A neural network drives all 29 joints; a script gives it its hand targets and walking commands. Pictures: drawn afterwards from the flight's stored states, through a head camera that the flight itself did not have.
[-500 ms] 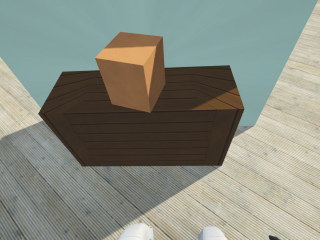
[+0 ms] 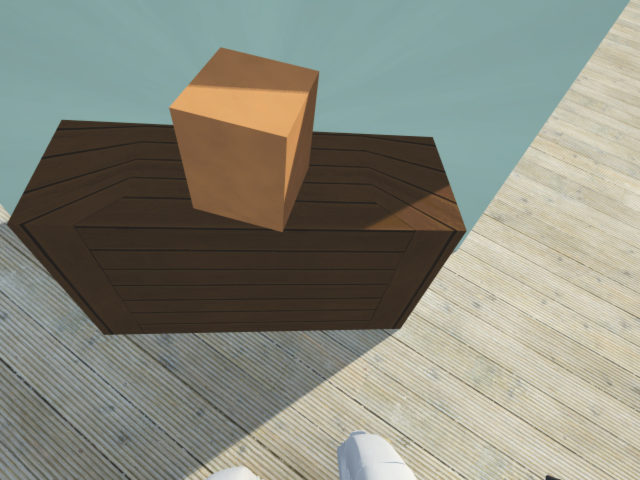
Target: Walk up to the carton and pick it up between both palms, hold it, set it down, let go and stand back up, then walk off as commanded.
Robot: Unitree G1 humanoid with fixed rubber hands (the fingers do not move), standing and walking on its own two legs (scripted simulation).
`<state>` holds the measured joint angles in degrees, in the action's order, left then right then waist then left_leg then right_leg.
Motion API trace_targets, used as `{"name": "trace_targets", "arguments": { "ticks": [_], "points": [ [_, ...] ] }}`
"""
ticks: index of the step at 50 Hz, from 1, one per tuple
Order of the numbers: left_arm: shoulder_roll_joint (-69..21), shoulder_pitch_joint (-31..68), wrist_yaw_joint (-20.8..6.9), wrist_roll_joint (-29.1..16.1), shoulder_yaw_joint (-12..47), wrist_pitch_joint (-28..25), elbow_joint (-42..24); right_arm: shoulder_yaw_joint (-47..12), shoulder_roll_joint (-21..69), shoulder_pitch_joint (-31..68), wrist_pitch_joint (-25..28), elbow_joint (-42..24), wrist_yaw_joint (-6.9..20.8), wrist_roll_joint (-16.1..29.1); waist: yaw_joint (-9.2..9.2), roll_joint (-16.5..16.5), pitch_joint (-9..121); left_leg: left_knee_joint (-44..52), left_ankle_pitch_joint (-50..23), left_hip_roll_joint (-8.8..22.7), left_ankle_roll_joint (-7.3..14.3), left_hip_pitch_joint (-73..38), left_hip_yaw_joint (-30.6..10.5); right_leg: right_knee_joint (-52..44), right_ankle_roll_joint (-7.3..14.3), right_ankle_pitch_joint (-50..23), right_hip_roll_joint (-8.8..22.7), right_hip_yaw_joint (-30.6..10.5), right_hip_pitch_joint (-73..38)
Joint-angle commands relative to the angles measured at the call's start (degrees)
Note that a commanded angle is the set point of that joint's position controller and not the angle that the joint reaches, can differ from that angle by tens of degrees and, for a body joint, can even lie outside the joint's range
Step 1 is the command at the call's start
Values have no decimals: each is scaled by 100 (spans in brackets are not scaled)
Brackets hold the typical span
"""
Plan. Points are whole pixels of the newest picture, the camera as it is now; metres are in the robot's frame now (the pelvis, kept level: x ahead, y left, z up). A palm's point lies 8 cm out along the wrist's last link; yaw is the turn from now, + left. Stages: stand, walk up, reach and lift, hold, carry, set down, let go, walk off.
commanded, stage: walk up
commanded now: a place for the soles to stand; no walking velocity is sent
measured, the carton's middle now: (252, 143) +0.72 +0.11 -0.06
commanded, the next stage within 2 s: none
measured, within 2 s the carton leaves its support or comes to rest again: neither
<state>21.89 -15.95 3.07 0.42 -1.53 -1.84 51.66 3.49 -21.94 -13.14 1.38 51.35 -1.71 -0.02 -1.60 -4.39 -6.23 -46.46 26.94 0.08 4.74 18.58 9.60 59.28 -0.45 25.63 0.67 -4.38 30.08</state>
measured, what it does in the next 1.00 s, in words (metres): steps on the spot: right foot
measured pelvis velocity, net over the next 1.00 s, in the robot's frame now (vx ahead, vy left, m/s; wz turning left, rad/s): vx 0.00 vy -0.05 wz -0.02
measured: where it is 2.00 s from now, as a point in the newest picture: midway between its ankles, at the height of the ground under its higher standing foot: outside the picture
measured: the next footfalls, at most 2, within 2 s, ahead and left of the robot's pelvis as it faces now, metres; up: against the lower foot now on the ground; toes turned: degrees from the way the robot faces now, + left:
right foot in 0.12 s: +0.07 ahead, -0.16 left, +0.00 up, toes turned +2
left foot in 1.54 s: +0.10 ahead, +0.14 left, +0.00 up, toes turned +4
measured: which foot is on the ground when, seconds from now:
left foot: down 0.00-1.00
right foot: up 0.00-0.10, down 0.12-1.00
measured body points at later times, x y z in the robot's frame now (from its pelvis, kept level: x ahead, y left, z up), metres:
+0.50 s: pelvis +0.01 -0.04 +0.00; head +0.04 -0.06 +0.45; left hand +0.10 +0.27 -0.11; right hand +0.07 -0.36 -0.13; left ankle +0.01 +0.09 -0.70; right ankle +0.03 -0.16 -0.70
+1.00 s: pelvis +0.00 -0.05 +0.00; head +0.02 -0.05 +0.45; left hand +0.09 +0.26 -0.12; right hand +0.05 -0.37 -0.12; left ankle +0.01 +0.09 -0.70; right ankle +0.03 -0.16 -0.70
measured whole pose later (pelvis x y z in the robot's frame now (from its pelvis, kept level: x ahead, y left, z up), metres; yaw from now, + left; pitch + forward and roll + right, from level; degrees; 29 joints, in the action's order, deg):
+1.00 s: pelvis +0.00 -0.05 +0.00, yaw -1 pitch -4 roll +2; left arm 21.6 -12.9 0.8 0.6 -1.5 -1.8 51.7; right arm 3.5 -21.6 -11.5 1.7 55.4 -0.1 0.0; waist -1.6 -1.8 -6.3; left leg -46.4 24.2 1.9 0.8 18.2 4.7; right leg 50.0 0.4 23.4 -0.3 -3.9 22.6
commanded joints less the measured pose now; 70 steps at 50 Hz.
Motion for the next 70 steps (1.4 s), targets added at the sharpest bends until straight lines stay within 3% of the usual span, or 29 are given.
{"name": "trace_targets", "arguments": {
  "ticks": [1, 5, 6, 8, 9, 10, 12, 14, 15, 16, 17, 19, 20, 23, 25, 26, 29, 31, 33, 34, 37, 39, 46, 52, 61, 62, 64, 65, 70],
  "points": [
    [1119, 217, 14, -34, -206, -12, -217, 402, -1364, -128, 134, -72, -131, -56, -205, 1799, 881, 1243, -5245, 1645, -305, -2115, -1399, -1113, 300, -373, 129, 675, 490],
    [1224, 77, 9, 54, -269, -89, -64, 386, -1338, 384, 131, -192, -122, -17, 312, 971, 818, 309, -5022, 1460, -332, -795, -973, -2474, 559, -1735, 254, 516, -1289],
    [1495, -316, 28, 83, -389, -143, 10, 356, -1260, 568, 173, -393, -84, 5, 488, 296, 1273, -441, -4463, 1047, -452, -134, -825, -2324, 847, -2801, 519, -538, -2016],
    [2009, -462, 64, -17, -511, -177, -37, 350, -1087, 705, 102, -448, -32, 78, 661, -524, 1264, -1550, -541, 82, -627, 992, -932, -2881, 2045, -2745, 1738, -3035, -2241],
    [2072, -121, 84, 22, -548, -155, -150, 337, -1193, 931, 57, -531, -47, 19, 486, -964, 973, -1477, 1244, 45, -629, 1421, -1223, -3017, 2322, -2550, 1866, -3348, -2073],
    [1987, 362, 63, 103, -477, -134, -136, 331, -1277, 752, 58, -316, -28, -2, 386, -886, 344, -1564, 1315, 239, -541, 988, -1226, -3273, 2081, -1469, 1808, -2901, -892],
    [1580, 577, 22, 26, -331, -117, -123, 341, -1167, 558, 167, -254, 38, -38, 121, -391, -292, -122, 1136, 230, -404, 371, -1176, -2853, 1631, -2169, 1239, -2289, -218],
    [1396, 1095, -48, 53, -226, -78, -342, 400, -1118, -494, 221, 190, 50, -23, -331, -991, 385, 1403, -822, 278, -340, -1108, -1003, -2327, 974, -2352, 745, -1387, 86],
    [1078, 1162, -69, -6, -173, -80, -419, 464, -1353, -705, 269, 341, 4, -107, -454, -260, 781, 2251, -1091, 1069, -176, -1497, -2165, -1145, 538, -2483, 483, -783, 186],
    [951, 784, -76, -23, -181, -4, -330, 507, -2003, -236, 320, 177, -7, -143, -106, 724, 705, 2621, -967, 2106, 228, -1008, -3325, -786, 250, -955, -200, -248, 249],
    [1186, 766, -28, -15, -266, -6, -112, 470, -1954, 277, 325, 149, 14, -127, 42, 656, 640, 2325, -1628, 2442, 908, -610, -3327, -576, 209, 492, -24, -39, -245],
    [1123, 438, -80, -10, -295, -46, 13, 335, -1564, 598, 358, 108, 10, -75, 262, 207, 508, 1760, -2592, 2123, 832, -535, -2593, -1228, 309, 165, 171, 172, -620],
    [1243, 457, -78, -35, -288, -132, -100, 366, -1509, 478, 337, 61, -6, -98, 249, 477, 588, 1262, -2900, 1625, 497, -481, -1991, -1840, 401, -1445, 307, 92, -901],
    [1748, 126, -84, 4, -413, -259, -20, 223, -1035, 838, 234, -83, 33, 52, 404, 62, 1192, -330, -2344, 414, -364, 197, -893, -2357, 1182, -4416, 1140, -1770, -2024],
    [1776, 669, -52, 40, -351, -244, -135, 224, -939, 541, 177, 35, 20, 84, 177, -665, 812, -95, -583, 199, -345, 93, -1049, -2536, 1536, -4098, 1441, -2212, -1464],
    [1475, 812, -64, 29, -296, -175, -199, 221, -1084, 525, 183, 192, 36, -7, 74, -105, 641, 411, -707, 207, -262, -346, -1005, -2671, 1303, -3066, 1160, -1952, -827],
    [1201, 990, -77, 26, -186, -104, -199, 349, -1464, 166, 237, 281, 54, -27, -126, -217, 1077, 1274, -1765, 1156, 195, -1281, -1873, -1675, 525, -2565, 285, -695, -252],
    [1182, 805, -63, 12, -270, -69, -59, 293, -1527, 622, 255, 147, 33, -84, 133, 491, 510, 1838, -1275, 1731, 753, -229, -2204, -1149, 336, -1676, 92, 4, -692],
    [1334, 603, -101, 23, -291, -75, 43, 321, -1501, 717, 216, 97, 50, -92, 222, 894, 396, 1494, -1219, 1520, 542, 73, -1782, -1626, 469, -1708, 213, -134, -1138],
    [1364, 524, -136, 52, -360, -108, 27, 310, -1289, 1000, 210, 113, 47, -28, 247, 479, 596, 1099, -1037, 1208, 281, 95, -1573, -2081, 581, -1962, 303, -395, -1131],
    [1602, 782, -165, 104, -345, -174, -132, 250, -1073, 738, 101, 153, 82, -90, 93, 208, 578, 485, -275, 249, -323, -186, -983, -3098, 1081, -1305, 1088, -2193, -741],
    [1544, 994, -138, 87, -269, -131, -78, 243, -1061, 649, 83, 165, 99, -61, -30, -388, 192, 744, -67, 262, -195, -459, -1084, -3433, 997, -379, 855, -2084, 9],
    [1205, 727, -161, 35, -320, -49, 9, 295, -1464, 877, 208, 274, 56, -163, 193, 734, 535, 1665, -977, 1277, 337, 18, -1756, -1844, 378, -1616, 123, -314, -1164],
    [1383, 732, -172, 80, -297, -117, -5, 222, -1312, 678, 156, 226, 47, -3, 49, -44, 920, 1022, -992, 830, -31, -390, -1429, -2559, 732, -1962, 488, -1129, -1066],
    [1254, 876, -180, 53, -244, -118, -93, 214, -1269, 692, 147, 234, 89, -38, 36, 34, 920, 1268, -530, 951, 147, -561, -1591, -2657, 614, -1456, 331, -1044, -713],
    [1822, -208, -170, 86, -523, -265, 51, 463, -1610, 530, 65, -104, 292, -261, 250, 578, 981, 628, 1149, 472, 85, 82, -1335, -2851, 920, 976, 639, -1453, -1264],
    [2432, -701, -127, 207, -747, -320, 164, 457, -1427, 657, -88, -270, 416, -379, 522, -495, 197, -1322, 1258, 53, -219, 2224, -924, -4486, 1513, 3631, 1826, -3707, -2077],
    [2413, -708, -107, 154, -824, -360, 93, 431, -1498, 925, -80, -360, 422, -374, 627, -123, 108, -1589, 1027, 211, -137, 2656, -1307, -4699, 1707, 3774, 1961, -4212, -2357],
    [2049, 22, -98, 137, -724, -427, -256, 573, -1568, 666, -34, -311, 522, -318, 290, -336, -239, -1613, 59, 621, -267, 2307, -1421, -4216, 1454, 2485, 1620, -3025, -1588]
  ]
}}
